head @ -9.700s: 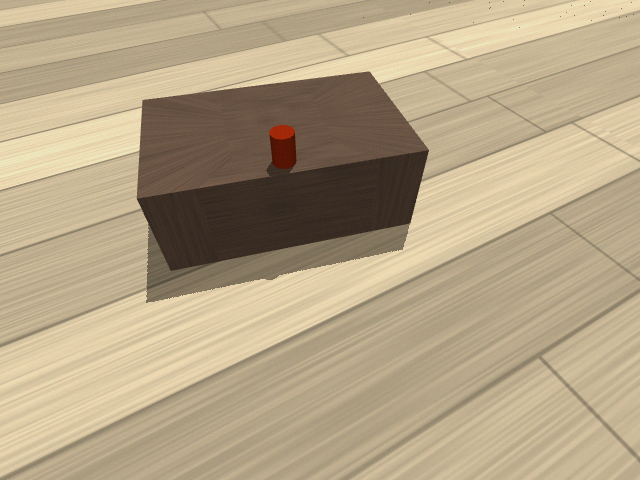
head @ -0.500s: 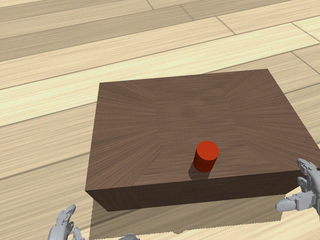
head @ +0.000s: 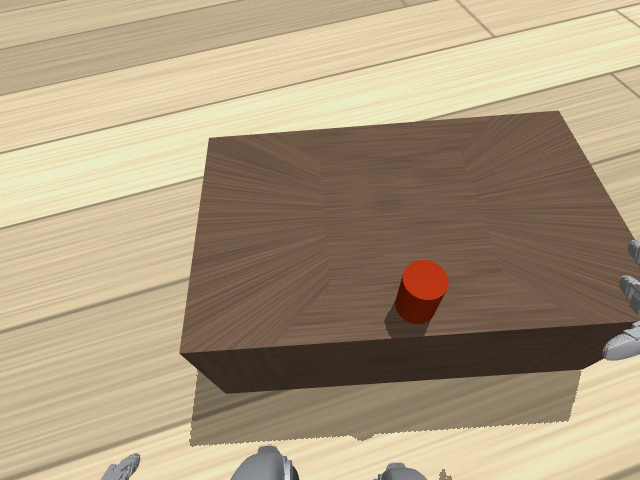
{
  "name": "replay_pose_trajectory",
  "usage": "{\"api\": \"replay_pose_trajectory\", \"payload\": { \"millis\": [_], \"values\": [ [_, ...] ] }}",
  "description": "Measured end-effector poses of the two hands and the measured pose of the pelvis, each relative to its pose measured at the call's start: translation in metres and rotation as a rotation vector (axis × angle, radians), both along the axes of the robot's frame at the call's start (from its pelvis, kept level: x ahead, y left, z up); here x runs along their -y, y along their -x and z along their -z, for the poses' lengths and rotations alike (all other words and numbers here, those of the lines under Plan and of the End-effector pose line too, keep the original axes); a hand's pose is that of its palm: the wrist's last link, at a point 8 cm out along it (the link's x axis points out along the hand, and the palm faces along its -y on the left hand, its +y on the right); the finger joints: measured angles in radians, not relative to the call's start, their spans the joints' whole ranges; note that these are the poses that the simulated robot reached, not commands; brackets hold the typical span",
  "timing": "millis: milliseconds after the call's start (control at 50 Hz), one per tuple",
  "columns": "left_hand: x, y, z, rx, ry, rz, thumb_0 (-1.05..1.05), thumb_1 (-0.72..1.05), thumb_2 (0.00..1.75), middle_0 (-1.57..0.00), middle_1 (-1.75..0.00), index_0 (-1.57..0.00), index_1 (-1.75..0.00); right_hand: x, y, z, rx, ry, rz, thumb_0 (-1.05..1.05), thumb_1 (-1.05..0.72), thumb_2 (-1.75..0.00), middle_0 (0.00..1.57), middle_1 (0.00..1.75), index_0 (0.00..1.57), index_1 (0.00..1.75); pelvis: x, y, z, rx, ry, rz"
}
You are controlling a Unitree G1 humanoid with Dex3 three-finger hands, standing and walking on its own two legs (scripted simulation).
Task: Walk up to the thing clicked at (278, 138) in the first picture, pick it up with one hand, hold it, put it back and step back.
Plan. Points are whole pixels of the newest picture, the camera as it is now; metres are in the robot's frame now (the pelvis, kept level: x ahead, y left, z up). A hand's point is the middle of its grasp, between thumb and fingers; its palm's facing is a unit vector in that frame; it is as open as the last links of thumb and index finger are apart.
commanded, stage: go down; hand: right
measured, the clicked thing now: (420, 293) +0.48 -0.17 -0.28
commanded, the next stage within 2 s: approach in 1.04 s
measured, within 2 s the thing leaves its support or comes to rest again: neither
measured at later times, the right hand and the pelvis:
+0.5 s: hand (623, 268) +0.37 -0.36 +0.01, palm faces +0.14 +0.98 -0.13, open 17.4 cm; pelvis +0.01 +0.00 -0.01, yaw +1 degrees
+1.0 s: hand (634, 254) +0.38 -0.37 +0.02, palm faces +0.14 +0.98 -0.11, open 17.5 cm; pelvis +0.01 +0.00 -0.01, yaw +1 degrees
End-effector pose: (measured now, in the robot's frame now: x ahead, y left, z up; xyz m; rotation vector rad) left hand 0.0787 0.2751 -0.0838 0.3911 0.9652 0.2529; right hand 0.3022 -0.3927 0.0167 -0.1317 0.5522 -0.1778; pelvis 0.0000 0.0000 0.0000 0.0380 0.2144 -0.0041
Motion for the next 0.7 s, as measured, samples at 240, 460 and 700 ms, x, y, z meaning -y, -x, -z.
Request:
{"api": "replay_pose_trajectory", "payload": {
  "millis": [240,460,700],
  "values": [
    [-0.002,0.018,0.005,-0.069,0.001,0.005,0.01,0.92,0.89,-0.2,-0.3,-0.2,-0.3,0.01,-0.022,-0.007,0.05,-0.011,-0.007,-0.01,0.56,-0.05,0.05,0.05,0.04,0.05,-0.001,0.002,0.003,-0.044,0.0,-0.007],
    [-0.005,0.023,0.008,-0.124,-0.011,0.005,0.01,0.91,0.9,-0.2,-0.3,-0.2,-0.3,0.015,-0.041,-0.011,0.114,-0.031,-0.011,-0.01,0.53,-0.06,0.05,0.05,0.04,0.05,-0.002,-0.005,0.006,-0.073,-0.004,-0.008],
    [-0.004,0.018,0.008,-0.139,-0.008,0.014,0.01,0.9,0.9,-0.2,-0.3,-0.2,-0.3,0.021,-0.048,-0.015,0.139,-0.031,-0.016,-0.01,0.52,-0.07,0.05,0.05,0.04,0.05,0.0,-0.01,0.006,-0.088,-0.007,-0.01]
  ]
}}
